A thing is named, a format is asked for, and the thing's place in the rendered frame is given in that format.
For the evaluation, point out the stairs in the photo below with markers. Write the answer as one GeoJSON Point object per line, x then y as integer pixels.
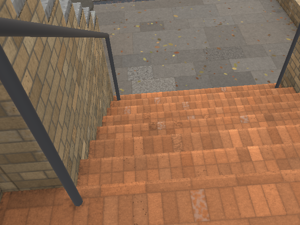
{"type": "Point", "coordinates": [194, 133]}

